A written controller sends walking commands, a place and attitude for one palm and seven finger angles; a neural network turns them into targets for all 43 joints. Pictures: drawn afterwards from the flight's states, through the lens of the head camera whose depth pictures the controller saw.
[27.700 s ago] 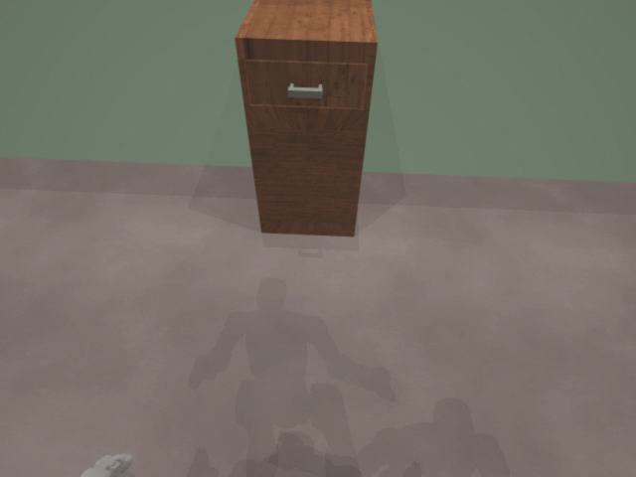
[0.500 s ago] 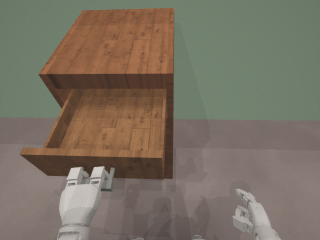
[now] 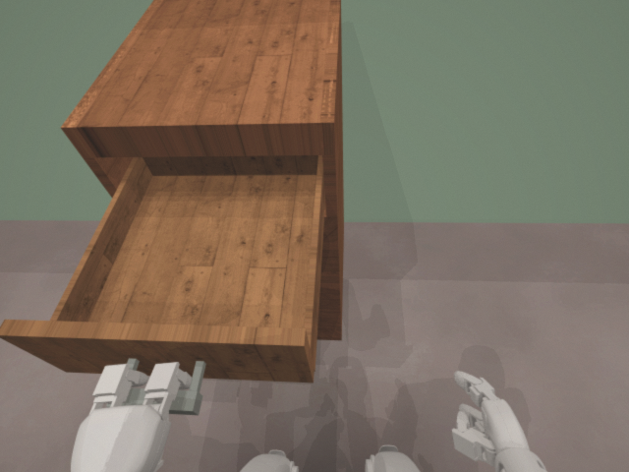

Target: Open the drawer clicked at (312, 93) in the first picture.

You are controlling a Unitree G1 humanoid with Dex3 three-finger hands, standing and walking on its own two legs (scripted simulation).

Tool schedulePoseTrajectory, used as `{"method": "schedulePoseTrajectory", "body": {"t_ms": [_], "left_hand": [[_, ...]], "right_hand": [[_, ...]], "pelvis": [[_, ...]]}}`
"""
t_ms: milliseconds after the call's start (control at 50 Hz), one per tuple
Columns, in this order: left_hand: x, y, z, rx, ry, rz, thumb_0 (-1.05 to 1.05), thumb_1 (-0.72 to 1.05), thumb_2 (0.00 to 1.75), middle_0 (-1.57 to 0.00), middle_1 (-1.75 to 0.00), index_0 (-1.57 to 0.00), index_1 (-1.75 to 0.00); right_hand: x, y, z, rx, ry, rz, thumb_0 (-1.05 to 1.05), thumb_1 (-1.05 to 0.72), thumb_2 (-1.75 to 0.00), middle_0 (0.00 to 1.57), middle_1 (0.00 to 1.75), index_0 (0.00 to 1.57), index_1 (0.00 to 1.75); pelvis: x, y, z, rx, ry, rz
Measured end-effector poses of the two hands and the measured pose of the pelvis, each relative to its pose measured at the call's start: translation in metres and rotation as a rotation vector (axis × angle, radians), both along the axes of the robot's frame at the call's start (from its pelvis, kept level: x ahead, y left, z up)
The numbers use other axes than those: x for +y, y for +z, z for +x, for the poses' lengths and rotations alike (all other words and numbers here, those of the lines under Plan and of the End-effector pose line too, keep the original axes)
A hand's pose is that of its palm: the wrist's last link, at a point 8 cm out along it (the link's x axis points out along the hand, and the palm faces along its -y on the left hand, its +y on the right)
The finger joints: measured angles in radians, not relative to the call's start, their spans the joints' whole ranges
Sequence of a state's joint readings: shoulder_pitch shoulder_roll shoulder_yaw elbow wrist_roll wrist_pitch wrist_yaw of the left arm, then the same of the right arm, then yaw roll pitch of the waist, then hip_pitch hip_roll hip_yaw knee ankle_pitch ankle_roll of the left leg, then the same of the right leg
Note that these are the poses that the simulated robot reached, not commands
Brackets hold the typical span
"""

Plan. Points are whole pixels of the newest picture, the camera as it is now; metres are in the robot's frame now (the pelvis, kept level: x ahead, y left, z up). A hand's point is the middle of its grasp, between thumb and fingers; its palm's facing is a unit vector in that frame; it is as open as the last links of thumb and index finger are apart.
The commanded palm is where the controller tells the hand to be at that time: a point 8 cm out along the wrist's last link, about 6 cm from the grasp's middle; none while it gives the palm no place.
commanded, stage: open the thumb to release the handle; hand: left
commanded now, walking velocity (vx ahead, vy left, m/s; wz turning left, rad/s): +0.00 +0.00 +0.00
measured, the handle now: (160, 384) +0.22 +0.22 +0.00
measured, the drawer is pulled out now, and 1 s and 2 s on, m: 0.30 0.29 0.29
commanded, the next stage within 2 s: lift the hand off the handle in 0.56 s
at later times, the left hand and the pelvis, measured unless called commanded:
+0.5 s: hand (153, 439) +0.16 +0.21 -0.01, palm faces +0.03 -0.05 -1.00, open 11.0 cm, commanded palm +0.13 +0.22 +0.03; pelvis -0.02 -0.01 +0.01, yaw +2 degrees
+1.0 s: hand (155, 432) +0.17 +0.21 -0.01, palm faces +0.07 -0.05 -1.00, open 13.4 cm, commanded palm +0.14 +0.22 +0.03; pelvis -0.02 +0.00 +0.01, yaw +2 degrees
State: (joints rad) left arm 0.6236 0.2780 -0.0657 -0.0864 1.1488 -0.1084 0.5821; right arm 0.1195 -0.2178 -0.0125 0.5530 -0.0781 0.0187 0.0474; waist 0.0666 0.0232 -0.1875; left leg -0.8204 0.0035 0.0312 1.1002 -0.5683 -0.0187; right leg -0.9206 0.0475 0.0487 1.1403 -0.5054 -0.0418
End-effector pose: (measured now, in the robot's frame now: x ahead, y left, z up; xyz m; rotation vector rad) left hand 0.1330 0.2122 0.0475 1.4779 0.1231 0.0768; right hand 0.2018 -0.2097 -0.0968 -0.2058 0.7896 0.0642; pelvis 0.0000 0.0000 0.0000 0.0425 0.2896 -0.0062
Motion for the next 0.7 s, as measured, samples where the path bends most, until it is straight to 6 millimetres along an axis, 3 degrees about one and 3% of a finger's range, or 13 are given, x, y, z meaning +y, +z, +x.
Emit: {"method": "schedulePoseTrajectory", "body": {"t_ms": [240, 360, 540, 700], "left_hand": [[-0.001, -0.004, 0.001, -0.070, -0.001, 0.041, 0.01, 0.50, 0.81, -0.23, -1.25, -0.31, -1.30], [-0.003, -0.002, 0.002, -0.069, 0.027, 0.048, 0.00, 0.31, 0.69, -0.26, -1.21, -0.34, -1.30], [-0.004, 0.000, 0.003, -0.053, 0.038, 0.038, 0.00, -0.18, 0.44, -0.27, -1.19, -0.36, -1.28], [-0.003, -0.001, 0.003, -0.056, 0.036, 0.025, 0.00, -0.42, 0.34, -0.25, -1.21, -0.36, -1.26]], "right_hand": [[-0.008, -0.028, -0.014, 0.068, -0.013, -0.025, 0.01, -0.90, -0.90, 0.20, 0.30, 0.20, 0.30], [-0.008, -0.015, -0.013, 0.037, -0.038, -0.012, 0.01, -0.90, -0.90, 0.20, 0.30, 0.20, 0.30], [-0.014, 0.013, -0.008, -0.024, -0.052, -0.038, 0.01, -0.90, -0.90, 0.20, 0.30, 0.20, 0.30], [-0.015, 0.019, -0.007, -0.033, -0.053, -0.054, 0.01, -0.90, -0.90, 0.20, 0.30, 0.20, 0.30]], "pelvis": [[-0.003, -0.010, -0.009, 0.023, 0.025, 0.004], [-0.007, -0.004, -0.014, -0.007, 0.029, 0.002], [-0.010, 0.009, -0.019, -0.048, 0.034, -0.005], [-0.008, 0.012, -0.019, -0.054, 0.034, -0.008]]}}
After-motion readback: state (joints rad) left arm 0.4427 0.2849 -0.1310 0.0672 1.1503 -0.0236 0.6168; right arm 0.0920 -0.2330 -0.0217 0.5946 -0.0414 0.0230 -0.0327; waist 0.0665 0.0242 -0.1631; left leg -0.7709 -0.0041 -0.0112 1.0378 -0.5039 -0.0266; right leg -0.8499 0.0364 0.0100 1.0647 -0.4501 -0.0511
